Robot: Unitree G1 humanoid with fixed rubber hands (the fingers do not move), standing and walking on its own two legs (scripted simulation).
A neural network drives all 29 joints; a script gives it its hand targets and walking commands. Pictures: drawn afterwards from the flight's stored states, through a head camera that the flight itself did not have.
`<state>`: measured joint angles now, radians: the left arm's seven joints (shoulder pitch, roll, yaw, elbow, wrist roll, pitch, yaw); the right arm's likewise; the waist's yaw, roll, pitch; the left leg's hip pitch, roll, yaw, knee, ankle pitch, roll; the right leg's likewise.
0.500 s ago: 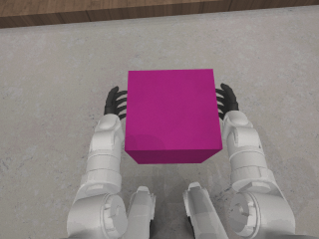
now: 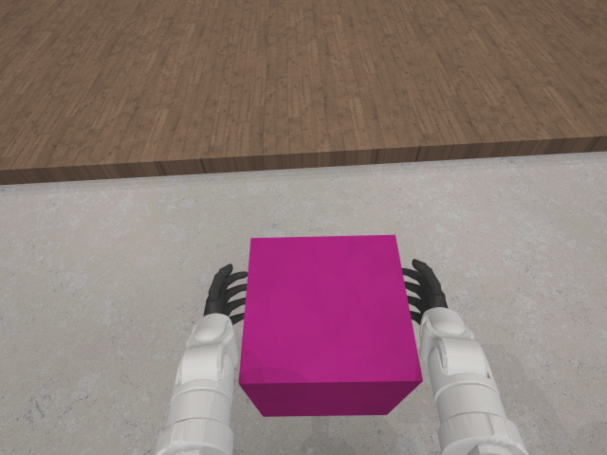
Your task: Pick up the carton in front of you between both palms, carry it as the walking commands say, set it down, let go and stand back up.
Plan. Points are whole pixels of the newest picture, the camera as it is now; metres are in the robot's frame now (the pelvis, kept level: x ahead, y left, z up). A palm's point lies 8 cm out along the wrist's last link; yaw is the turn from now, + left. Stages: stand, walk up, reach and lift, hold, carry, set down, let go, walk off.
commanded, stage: reach and lift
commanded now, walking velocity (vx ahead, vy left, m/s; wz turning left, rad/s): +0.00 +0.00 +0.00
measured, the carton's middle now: (323, 333) +0.33 +0.00 -0.09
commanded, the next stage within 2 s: hold in 1.28 s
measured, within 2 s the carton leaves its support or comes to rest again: neither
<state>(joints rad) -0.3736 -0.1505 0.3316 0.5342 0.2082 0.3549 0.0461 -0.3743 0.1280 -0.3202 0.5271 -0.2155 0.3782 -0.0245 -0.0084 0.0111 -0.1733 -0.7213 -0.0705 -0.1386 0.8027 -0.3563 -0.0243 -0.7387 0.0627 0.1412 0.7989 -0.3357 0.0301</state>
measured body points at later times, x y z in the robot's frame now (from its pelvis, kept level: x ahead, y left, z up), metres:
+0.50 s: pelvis +0.00 +0.00 +0.04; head -0.03 +0.00 +0.49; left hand +0.31 +0.15 +0.05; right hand +0.31 -0.15 +0.05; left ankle +0.02 +0.13 -0.70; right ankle +0.03 -0.13 -0.70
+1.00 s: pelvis +0.01 +0.00 +0.04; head -0.02 +0.00 +0.49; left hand +0.32 +0.15 +0.07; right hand +0.31 -0.15 +0.06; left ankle +0.02 +0.13 -0.70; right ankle +0.03 -0.13 -0.70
